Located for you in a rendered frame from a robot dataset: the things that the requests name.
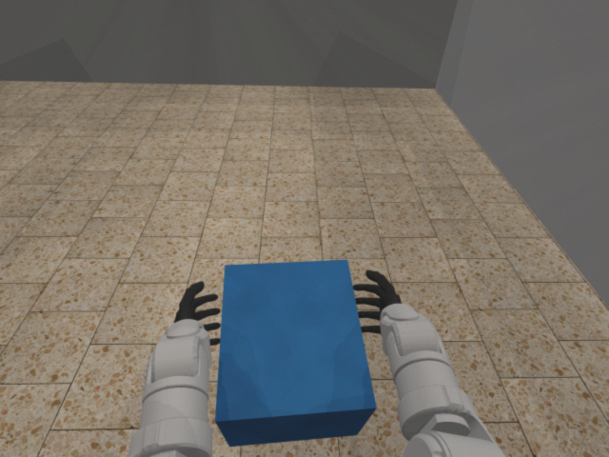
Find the right robot upper arm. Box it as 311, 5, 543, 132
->
403, 430, 505, 457

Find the right robot forearm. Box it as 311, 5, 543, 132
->
380, 304, 500, 448

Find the left robot hand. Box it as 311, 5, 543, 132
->
174, 281, 221, 346

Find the right robot hand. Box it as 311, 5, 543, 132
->
353, 270, 402, 334

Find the left robot forearm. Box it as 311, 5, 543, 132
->
128, 319, 212, 457

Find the carton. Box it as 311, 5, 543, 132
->
215, 260, 377, 447

